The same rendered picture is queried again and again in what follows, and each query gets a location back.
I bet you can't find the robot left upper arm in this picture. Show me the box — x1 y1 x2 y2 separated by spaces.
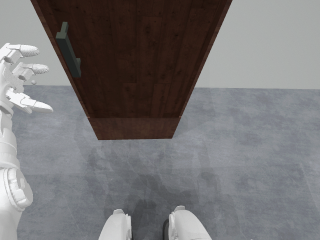
0 167 33 240

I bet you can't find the robot right thigh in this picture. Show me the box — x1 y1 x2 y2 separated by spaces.
169 210 212 240

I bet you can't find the robot left forearm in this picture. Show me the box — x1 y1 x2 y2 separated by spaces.
0 100 21 170

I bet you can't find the right robot shin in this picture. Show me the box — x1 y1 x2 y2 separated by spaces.
168 206 185 240

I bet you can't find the cupboard door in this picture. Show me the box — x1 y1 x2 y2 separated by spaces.
36 0 227 118

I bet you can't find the robot left hand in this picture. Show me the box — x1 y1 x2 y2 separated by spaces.
0 43 53 114

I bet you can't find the handle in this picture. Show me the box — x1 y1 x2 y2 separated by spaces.
55 21 81 78

